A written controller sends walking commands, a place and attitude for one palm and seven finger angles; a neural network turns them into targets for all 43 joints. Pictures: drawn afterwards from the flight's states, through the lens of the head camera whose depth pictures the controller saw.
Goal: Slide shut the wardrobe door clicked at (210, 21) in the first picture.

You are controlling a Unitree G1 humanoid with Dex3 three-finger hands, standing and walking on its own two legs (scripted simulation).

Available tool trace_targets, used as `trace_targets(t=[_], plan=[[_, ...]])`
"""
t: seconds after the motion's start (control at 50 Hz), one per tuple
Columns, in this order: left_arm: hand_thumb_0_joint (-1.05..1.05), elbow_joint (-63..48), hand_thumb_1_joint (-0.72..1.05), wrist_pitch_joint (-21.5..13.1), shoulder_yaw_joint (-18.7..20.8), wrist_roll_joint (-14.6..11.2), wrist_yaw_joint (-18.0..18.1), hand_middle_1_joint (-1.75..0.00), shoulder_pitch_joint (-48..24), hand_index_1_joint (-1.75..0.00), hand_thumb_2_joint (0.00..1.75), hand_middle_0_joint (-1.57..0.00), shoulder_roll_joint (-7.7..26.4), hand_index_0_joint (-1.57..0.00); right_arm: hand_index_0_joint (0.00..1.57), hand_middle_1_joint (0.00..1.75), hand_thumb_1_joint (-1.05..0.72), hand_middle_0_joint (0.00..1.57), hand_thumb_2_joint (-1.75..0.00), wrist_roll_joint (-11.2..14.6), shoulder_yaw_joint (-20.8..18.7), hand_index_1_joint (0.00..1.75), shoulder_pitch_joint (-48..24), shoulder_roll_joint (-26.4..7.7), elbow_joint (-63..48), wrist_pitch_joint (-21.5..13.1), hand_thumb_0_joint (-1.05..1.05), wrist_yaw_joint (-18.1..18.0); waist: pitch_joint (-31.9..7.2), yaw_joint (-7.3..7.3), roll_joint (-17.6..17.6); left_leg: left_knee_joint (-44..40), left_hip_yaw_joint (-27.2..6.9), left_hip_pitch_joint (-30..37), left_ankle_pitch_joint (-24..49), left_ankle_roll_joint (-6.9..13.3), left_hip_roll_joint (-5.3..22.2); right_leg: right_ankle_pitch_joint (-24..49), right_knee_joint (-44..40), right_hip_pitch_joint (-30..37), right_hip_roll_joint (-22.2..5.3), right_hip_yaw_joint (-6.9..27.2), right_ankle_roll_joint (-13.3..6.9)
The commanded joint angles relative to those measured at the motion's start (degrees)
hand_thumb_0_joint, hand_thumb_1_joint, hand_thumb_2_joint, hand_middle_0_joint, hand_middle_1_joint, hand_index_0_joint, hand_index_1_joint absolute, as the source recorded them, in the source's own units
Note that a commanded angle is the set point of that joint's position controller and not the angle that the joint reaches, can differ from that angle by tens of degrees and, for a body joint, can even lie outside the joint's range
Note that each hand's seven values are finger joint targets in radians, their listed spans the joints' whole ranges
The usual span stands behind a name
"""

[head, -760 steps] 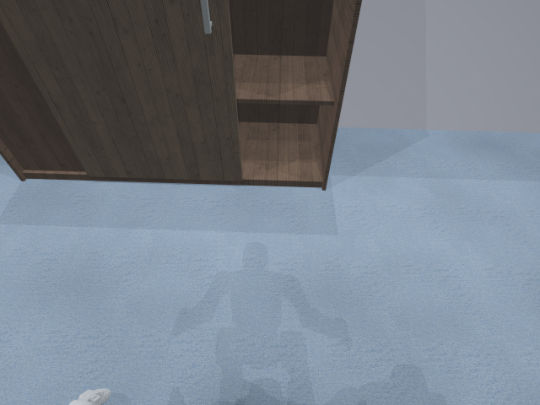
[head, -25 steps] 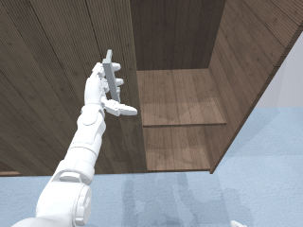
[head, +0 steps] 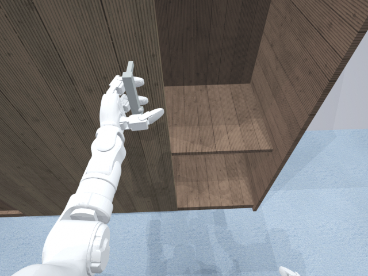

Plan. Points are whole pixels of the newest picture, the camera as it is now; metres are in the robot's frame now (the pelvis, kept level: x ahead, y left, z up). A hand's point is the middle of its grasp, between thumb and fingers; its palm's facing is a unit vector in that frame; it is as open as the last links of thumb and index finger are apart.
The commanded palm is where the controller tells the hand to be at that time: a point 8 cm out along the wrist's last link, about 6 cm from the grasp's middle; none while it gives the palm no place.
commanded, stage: grip the handle and tug to test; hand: left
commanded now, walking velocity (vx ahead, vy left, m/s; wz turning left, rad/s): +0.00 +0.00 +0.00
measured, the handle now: (135, 96) +0.50 +0.12 +0.12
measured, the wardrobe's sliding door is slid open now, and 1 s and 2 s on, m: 0.42 0.42 0.40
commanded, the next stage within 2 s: tug the door sideways, standing still in 1.00 s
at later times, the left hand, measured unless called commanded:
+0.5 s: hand (141, 111) +0.44 +0.10 +0.13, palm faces +0.03 -1.00 +0.01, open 5.6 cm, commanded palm +0.41 +0.16 +0.13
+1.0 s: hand (142, 111) +0.44 +0.10 +0.13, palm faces +0.03 -1.00 +0.02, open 5.7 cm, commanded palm +0.39 +0.16 +0.13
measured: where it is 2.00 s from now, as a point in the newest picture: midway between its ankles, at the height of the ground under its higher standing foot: outside the picture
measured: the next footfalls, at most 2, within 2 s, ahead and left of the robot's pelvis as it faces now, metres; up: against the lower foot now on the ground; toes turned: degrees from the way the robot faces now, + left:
none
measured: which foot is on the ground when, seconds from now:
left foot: down 0.00-1.00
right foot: down 0.00-1.00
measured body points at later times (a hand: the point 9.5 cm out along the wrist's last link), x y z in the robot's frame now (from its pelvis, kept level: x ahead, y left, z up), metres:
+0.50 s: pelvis +0.01 +0.00 +0.00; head +0.04 -0.01 +0.45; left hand +0.43 +0.15 +0.13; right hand +0.09 -0.24 -0.12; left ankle -0.04 +0.12 -0.73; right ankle +0.05 -0.12 -0.73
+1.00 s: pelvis +0.02 +0.00 +0.00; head +0.05 -0.01 +0.45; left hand +0.43 +0.15 +0.13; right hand +0.12 -0.24 -0.11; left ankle -0.04 +0.12 -0.73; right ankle +0.05 -0.12 -0.73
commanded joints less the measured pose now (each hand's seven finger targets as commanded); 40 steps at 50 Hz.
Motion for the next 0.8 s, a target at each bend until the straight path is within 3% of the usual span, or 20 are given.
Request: trace_targets(t=[0.0, 0.04, 0.08, 0.1, 0.14, 0.16, 0.24, 0.26, 0.3, 0.36, 0.4, 0.42, 0.52, 0.56, 0.6, 0.66, 0.68, 0.74, 0.78], plan=[[0.0, -11.57, 0.53, -3.55, 1.31, 0.18, -0.17, -1.35, -24.49, -1.35, 0.74, -0.41, 8.39, -0.41, 0.2, 0.3, -0.9, 0.2, -0.9, 0.47, -2.49, 0.3, 0.61, -6.46, -6.36, -2.07, 0.0, -0.41, -17.69, 0.28, -4.12, -4.15, 0.11, -1.43, 13.05, 0.74, -1.26, 12.89, -1.25, 16.09, 0.86, -0.52, -1.08], [0.0, -10.99, 0.62, -3.41, 0.96, -0.02, -0.1, -1.36, -26.31, -1.36, 0.78, -0.42, 8.06, -0.42, 0.2, 0.3, -0.9, 0.2, -0.9, 0.44, -2.56, 0.3, 0.81, -6.56, -6.17, -2.02, 0.0, -0.46, -16.73, -0.46, -6.09, -4.14, 0.09, -1.77, 12.37, 0.92, -1.22, 12.41, -1.53, 15.41, 0.92, -0.53, -0.85], [0.0, -11.31, 0.71, -3.62, 2.31, 0.26, -0.12, -1.37, -24.77, -1.37, 0.82, -0.43, 9.74, -0.43, 0.2, 0.3, -0.9, 0.2, -0.9, 0.32, -2.74, 0.3, 0.94, -6.7, -6.32, -1.9, 0.0, -0.51, -18.77, 0.45, -5.1, -3.91, 0.21, -1.42, 13.85, 0.85, -1.19, 13.65, -0.98, 16.74, 0.86, -0.36, -1.05], [0.0, -11.89, 0.76, -3.65, 1.03, 0.07, -0.32, -1.38, -25.7, -1.38, 0.84, -0.44, 8.3, -0.44, 0.2, 0.3, -0.9, 0.2, -0.9, 0.37, -2.47, 0.3, 0.87, -6.48, -6.42, -1.94, 0.0, -0.42, -18.48, 0.01, -4.51, -3.97, 0.12, -1.28, 14.17, 0.85, -1.25, 14.25, -0.98, 16.49, 0.86, -0.41, -1.02], [0.0, -12.37, 0.85, -3.99, 2.14, 0.16, -0.31, -1.39, -26.85, -1.39, 0.88, -0.44, 10.04, -0.44, 0.2, 0.3, -0.9, 0.2, -0.9, 0.34, -2.65, 0.3, 1.21, -6.61, -6.19, -1.84, 0.0, -0.49, -18.92, -0.06, -5.42, -3.8, 0.02, -1.29, 14.53, 0.89, -1.19, 14.79, -0.79, 16.78, 0.95, -0.44, -0.95], [0.0, -13.55, 0.9, -4.25, 1.19, 0.03, -0.47, -1.4, -26.96, -1.4, 0.9, -0.45, 8.66, -0.45, 0.2, 0.3, -0.9, 0.2, -0.9, 0.29, -2.71, 0.3, 0.91, -6.42, -6.5, -2.0, 0.0, -0.42, -19.73, -0.11, -3.99, -3.62, 0.29, -0.57, 15.19, 0.87, -1.25, 15.45, -0.71, 16.81, 0.92, -0.31, -0.97], [0.0, -13.27, 0.9, -4.27, 0.96, -0.1, -0.56, -1.4, -25.87, -1.4, 0.9, -0.45, 7.99, -0.45, 0.2, 0.3, -0.9, 0.2, -0.9, 0.31, -2.75, 0.3, 1.1, -6.26, -6.37, -2.09, 0.0, -0.32, -19.75, 0.09, -2.99, -3.5, 0.08, 0.14, 16.4, 0.65, -1.13, 16.15, -0.42, 16.33, 1.11, -0.64, -1.15], [0.0, -13.91, 0.9, -4.28, 1.55, -0.11, -0.42, -1.4, -26.03, -1.4, 0.9, -0.45, 8.97, -0.45, 0.2, 0.3, -0.9, 0.2, -0.9, 0.25, -2.79, 0.3, 1.38, -6.47, -6.22, -2.09, 0.0, -0.33, -20.05, 0.02, -4.46, -3.52, -0.14, 0.02, 17.08, 0.64, -1.03, 16.66, -0.26, 16.67, 1.11, -0.82, -1.1], [0.0, -14.28, 0.9, -4.08, 1.94, 0.02, -0.04, -1.4, -24.55, -1.4, 0.9, -0.45, 9.02, -0.45, 0.2, 0.3, -0.9, 0.2, -0.9, 0.21, -2.8, 0.3, 1.03, -6.29, -6.41, -2.07, 0.0, -0.25, -19.64, 0.64, -3.27, -3.71, -0.03, -0.08, 17.54, 0.56, -1.08, 16.93, -0.3, 17.11, 1.1, -0.72, -1.17], [0.0, -14.95, 0.9, -3.79, 1.44, 0.43, 0.44, -1.4, -24.44, -1.4, 0.9, -0.45, 8.81, -0.45, 0.2, 0.3, -0.9, 0.2, -0.9, 0.18, -2.83, 0.3, 1.06, -6.24, -6.38, -1.95, 0.0, -0.13, -19.23, 0.28, -4.95, -3.81, 0.15, -0.48, 17.09, 0.73, -1.02, 16.92, -0.51, 17.15, 1.08, -0.75, -0.95], [0.0, -14.82, 0.9, -3.61, 2.75, 0.53, 0.68, -1.4, -22.44, -1.4, 0.9, -0.45, 9.7, -0.45, 0.2, 0.3, -0.9, 0.2, -0.9, 0.07, -2.88, 0.3, 1.01, -6.31, -6.58, -1.89, 0.0, -0.12, -19.49, 1.01, -4.91, -3.92, 0.22, -0.62, 17.51, 0.79, -1.01, 17.25, -0.49, 17.9, 1.09, -0.63, -1.05], [0.0, -15.02, 0.9, -3.54, 2.34, 0.48, 0.58, -1.4, -23.69, -1.4, 0.9, -0.45, 9.74, -0.45, 0.2, 0.3, -0.9, 0.2, -0.9, 0.16, -2.7, 0.3, 0.84, -6.27, -6.49, -1.78, 0.0, -0.18, -18.53, 0.5, -5.01, -4.06, 0.31, -0.61, 16.8, 0.79, -0.98, 16.81, -0.8, 17.42, 1.07, -0.63, -0.97], [0.0, -15.69, 0.9, -3.18, 2.76, 0.21, 0.21, -1.4, -22.48, -1.4, 0.9, -0.45, 9.89, -0.45, 0.2, 0.3, -0.9, 0.2, -0.9, 0.31, -2.68, 0.3, 0.46, -6.14, -6.91, -1.76, 0.0, -0.33, -18.91, 1.17, -4.24, -4.27, 0.18, -0.52, 16.85, 0.64, -0.93, 16.44, -0.73, 17.91, 1.11, -0.66, -1.15], [0.0, -16.07, 0.9, -3.02, 0.02, 0.32, 0.19, -1.4, -24.01, -1.4, 0.9, -0.45, 7.01, -0.45, 0.2, 0.3, -0.9, 0.2, -0.9, 0.4, -2.52, 0.3, 0.24, -5.83, -6.88, -1.89, 0.0, -0.27, -18.05, 0.34, -2.72, -4.22, 0.24, 0.01, 16.7, 0.53, -0.96, 16.14, -0.84, 16.56, 1.1, -0.77, -1.15], [0.0, -15.71, 0.9, -2.85, 1.37, 0.19, 0.61, -1.4, -22.37, -1.4, 0.9, -0.45, 7.84, -0.45, 0.2, 0.3, -0.9, 0.2, -0.9, 0.22, -2.79, 0.3, 0.78, -6.05, -6.89, -2.01, 0.0, -0.19, -18.86, 0.72, -4.82, -4.18, 0.08, 0.11, 17.47, 0.66, -0.92, 16.67, -0.78, 17.35, 1.21, -0.9, -1.11], [0.0, -18.15, 0.9, -2.84, 0.78, 0.07, 0.43, -1.4, -20.98, -1.4, 0.9, -0.45, 7.15, -0.45, 0.2, 0.3, -0.9, 0.2, -0.9, 0.14, -2.74, 0.3, 0.43, -5.93, -7.3, -2.22, 0.0, -0.05, -20.34, 1.13, -4.71, -4.23, 0.29, 0.43, 18.35, 0.57, -0.96, 17.99, -0.58, 18.52, 1.13, -0.83, -1.11], [0.0, -17.39, 0.9, -2.68, 1.65, 0.21, 0.43, -1.4, -18.16, -1.4, 0.9, -0.45, 7.88, -0.45, 0.2, 0.3, -0.9, 0.2, -0.9, 0.14, -2.91, 0.3, 0.31, -6.11, -7.43, -2.09, 0.0, -0.04, -20.41, 1.87, -5.04, -4.21, 0.34, 0.11, 18.51, 0.55, -0.82, 17.86, -0.47, 19.14, 1.1, -0.81, -1.21], [0.0, -19.69, 0.9, -2.36, 2.29, -0.15, 0.04, -1.4, -15.62, -1.4, 0.9, -0.45, 8.36, -0.45, 0.2, 0.3, -0.9, 0.2, -0.9, 0.31, -2.8, 0.3, -0.43, -5.9, -8.04, -2.01, 0.0, 0.04, -19.99, 2.27, -4.48, -4.41, 0.91, -0.03, 18.91, 0.69, -0.91, 19.42, -0.73, 20.18, 1.02, -0.6, -1.16], [0.0, -21.07, 0.9, -2.04, 3.73, -0.35, -0.16, -1.4, -11.75, -1.4, 0.9, -0.45, 9.74, -0.45, 0.2, 0.3, -0.9, 0.2, -0.9, 0.26, -3.0, 0.3, -0.68, -6.11, -8.61, -1.87, 0.0, 0.14, -20.65, 3.28, -6.11, -4.48, 0.91, -0.3, 20.73, 0.66, -0.8, 21.29, -0.49, 22.13, 0.97, -0.7, -1.32]])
